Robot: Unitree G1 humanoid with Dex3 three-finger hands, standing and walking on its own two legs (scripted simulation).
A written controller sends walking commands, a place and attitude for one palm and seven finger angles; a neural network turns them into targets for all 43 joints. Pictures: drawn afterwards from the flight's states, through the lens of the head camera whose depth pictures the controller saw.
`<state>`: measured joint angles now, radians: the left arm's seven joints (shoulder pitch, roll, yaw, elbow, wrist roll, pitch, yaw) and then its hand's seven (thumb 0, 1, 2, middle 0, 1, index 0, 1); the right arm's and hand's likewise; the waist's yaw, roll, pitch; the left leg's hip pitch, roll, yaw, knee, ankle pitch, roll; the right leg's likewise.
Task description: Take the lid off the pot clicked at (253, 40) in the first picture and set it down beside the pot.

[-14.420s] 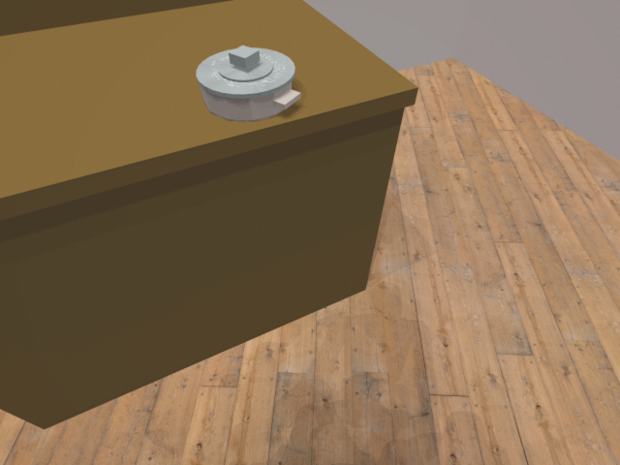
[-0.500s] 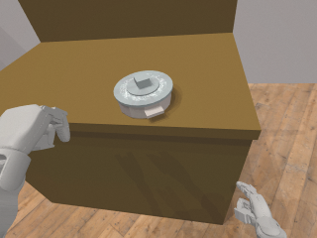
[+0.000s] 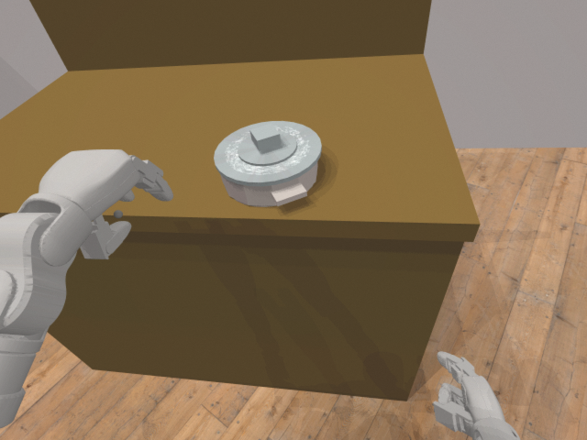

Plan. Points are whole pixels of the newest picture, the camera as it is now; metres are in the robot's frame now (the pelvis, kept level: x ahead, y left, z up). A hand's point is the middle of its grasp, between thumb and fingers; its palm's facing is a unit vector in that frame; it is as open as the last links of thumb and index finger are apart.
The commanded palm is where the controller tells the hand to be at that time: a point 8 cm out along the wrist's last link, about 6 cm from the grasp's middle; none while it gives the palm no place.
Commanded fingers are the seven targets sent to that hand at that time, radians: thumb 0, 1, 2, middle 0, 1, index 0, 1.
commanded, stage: reach forward and open the fingers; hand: left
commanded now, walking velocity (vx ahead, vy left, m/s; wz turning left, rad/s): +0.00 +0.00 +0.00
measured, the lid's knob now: (265, 136) +0.54 +0.13 +0.16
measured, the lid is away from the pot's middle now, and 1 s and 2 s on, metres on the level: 0.00 0.00 0.00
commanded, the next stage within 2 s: move the open hand above the knob in 0.22 s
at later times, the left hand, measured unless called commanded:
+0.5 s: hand (136, 184) +0.34 +0.24 +0.22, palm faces -0.02 -0.03 -1.00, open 9.8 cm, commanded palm +0.30 +0.23 +0.29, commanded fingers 0.00 -0.37 1.72 -0.89 -0.08 -0.89 -0.08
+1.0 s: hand (193, 152) +0.40 +0.19 +0.22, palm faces -0.10 -0.04 -0.99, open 9.8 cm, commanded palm +0.37 +0.19 +0.29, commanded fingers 0.00 -0.37 1.72 -0.89 -0.08 -0.89 -0.08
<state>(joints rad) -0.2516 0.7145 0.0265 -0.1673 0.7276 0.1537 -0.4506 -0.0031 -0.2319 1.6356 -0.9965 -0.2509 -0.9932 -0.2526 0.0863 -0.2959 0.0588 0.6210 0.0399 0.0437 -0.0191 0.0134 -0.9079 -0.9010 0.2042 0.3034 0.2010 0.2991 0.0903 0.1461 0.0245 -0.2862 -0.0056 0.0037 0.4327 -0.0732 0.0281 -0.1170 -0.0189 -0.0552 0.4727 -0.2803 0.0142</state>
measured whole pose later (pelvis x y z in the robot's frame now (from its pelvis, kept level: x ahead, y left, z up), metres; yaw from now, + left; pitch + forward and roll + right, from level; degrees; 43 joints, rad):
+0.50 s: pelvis +0.00 +0.00 +0.00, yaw +0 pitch -3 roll -1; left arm -0.48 0.67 -0.07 0.00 0.77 0.20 -0.46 0.00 -0.37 1.72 -0.91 -0.08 -0.91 -0.08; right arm 0.07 -0.28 0.06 0.62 0.05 0.04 -0.01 0.01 -0.91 -0.90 0.20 0.30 0.20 0.30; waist 0.09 0.13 0.02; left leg -0.31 -0.02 0.00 0.44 -0.08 0.03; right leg -0.15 -0.03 -0.06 0.50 -0.30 0.02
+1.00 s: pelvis +0.03 -0.01 +0.00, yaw +0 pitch -1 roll +0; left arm -0.67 0.61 -0.17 0.15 0.80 0.29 -0.51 0.00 -0.37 1.71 -0.91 -0.08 -0.91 -0.08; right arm 0.08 -0.30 0.06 0.63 0.06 0.09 0.00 0.01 -0.91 -0.90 0.20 0.30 0.20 0.30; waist 0.05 0.12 -0.01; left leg -0.32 -0.02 0.01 0.47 -0.13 0.02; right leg -0.17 -0.03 -0.05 0.53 -0.35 0.00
